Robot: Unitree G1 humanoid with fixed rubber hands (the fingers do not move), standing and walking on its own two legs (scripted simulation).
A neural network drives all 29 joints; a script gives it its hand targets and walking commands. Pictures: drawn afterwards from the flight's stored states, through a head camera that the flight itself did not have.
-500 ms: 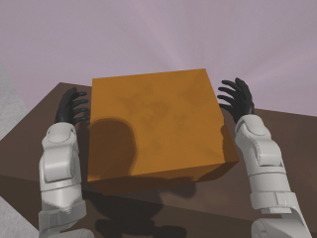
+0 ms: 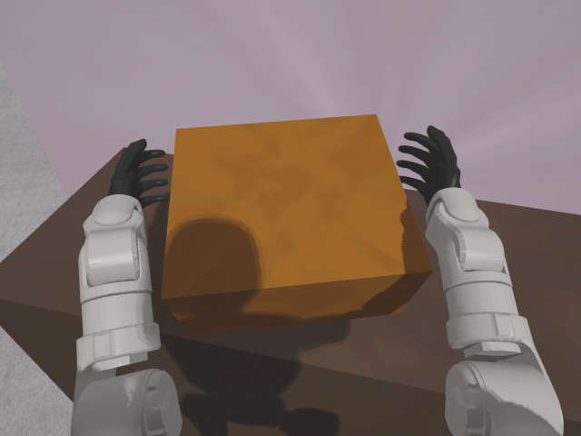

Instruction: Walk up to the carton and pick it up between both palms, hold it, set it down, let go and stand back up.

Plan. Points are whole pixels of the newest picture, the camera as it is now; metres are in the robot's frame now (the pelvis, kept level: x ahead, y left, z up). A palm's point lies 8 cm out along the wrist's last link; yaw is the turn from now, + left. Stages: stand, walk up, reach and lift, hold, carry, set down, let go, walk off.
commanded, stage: hold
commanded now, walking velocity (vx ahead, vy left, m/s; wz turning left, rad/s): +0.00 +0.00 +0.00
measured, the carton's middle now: (287, 221) +0.41 +0.00 +0.10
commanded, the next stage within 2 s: none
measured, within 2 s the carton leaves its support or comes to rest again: neither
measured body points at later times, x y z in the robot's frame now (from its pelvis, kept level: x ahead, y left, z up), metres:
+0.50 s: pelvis +0.02 +0.00 +0.00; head -0.03 +0.02 +0.45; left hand +0.36 +0.20 +0.18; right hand +0.36 -0.20 +0.19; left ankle +0.02 +0.12 -0.75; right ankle +0.02 -0.12 -0.75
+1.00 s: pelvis +0.01 +0.01 +0.00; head -0.03 +0.03 +0.45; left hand +0.38 +0.21 +0.18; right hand +0.38 -0.20 +0.20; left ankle +0.02 +0.12 -0.75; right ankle +0.02 -0.12 -0.75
